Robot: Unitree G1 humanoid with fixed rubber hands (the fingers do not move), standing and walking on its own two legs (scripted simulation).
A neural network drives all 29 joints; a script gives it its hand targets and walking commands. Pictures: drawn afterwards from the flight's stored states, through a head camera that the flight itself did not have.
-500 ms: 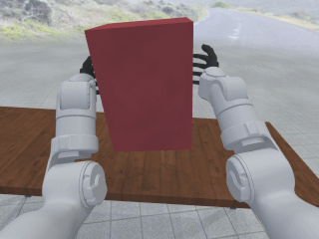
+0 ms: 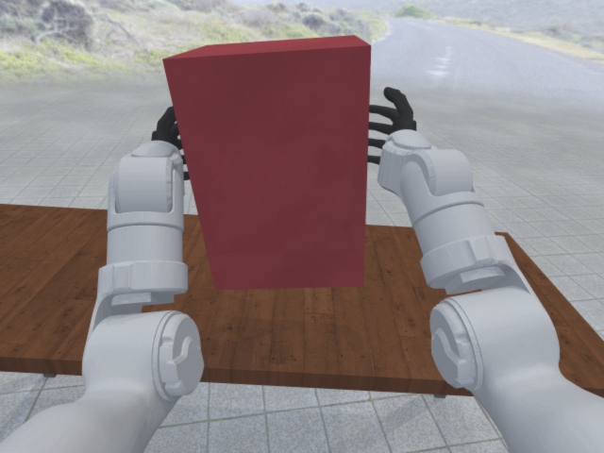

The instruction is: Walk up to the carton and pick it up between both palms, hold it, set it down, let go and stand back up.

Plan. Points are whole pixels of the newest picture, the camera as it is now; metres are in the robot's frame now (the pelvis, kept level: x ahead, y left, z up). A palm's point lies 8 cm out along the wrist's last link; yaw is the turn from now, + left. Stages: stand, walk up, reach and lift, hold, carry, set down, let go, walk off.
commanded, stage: hold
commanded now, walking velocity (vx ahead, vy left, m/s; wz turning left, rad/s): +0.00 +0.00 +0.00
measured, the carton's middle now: (284, 164) +0.38 +0.02 +0.30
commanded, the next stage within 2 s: none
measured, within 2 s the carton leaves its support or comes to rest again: neither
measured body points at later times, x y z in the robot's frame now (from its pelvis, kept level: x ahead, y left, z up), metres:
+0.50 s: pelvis +0.00 +0.00 +0.00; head -0.11 +0.01 +0.44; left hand +0.37 +0.16 +0.31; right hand +0.37 -0.13 +0.33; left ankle +0.00 +0.17 -0.74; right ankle +0.04 -0.11 -0.74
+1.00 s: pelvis +0.00 +0.00 +0.00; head -0.11 +0.01 +0.44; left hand +0.37 +0.16 +0.31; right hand +0.37 -0.13 +0.34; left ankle +0.00 +0.17 -0.74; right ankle +0.04 -0.11 -0.74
